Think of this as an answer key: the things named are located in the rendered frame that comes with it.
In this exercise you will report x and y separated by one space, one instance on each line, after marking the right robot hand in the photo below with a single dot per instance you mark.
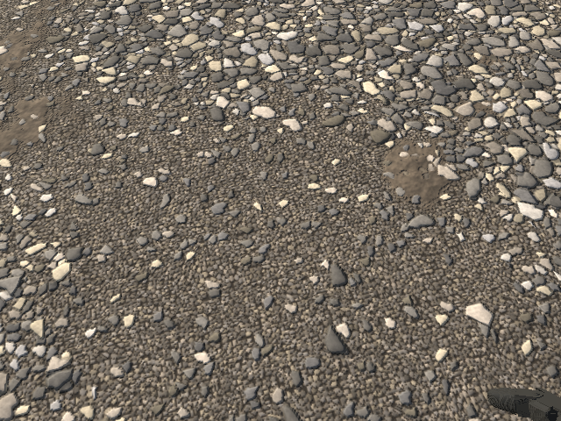
539 404

